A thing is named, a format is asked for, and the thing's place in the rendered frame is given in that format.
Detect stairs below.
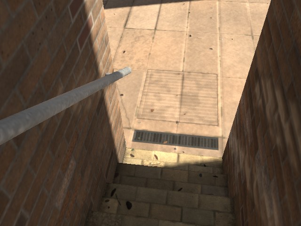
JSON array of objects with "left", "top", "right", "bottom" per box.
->
[{"left": 86, "top": 148, "right": 235, "bottom": 226}]

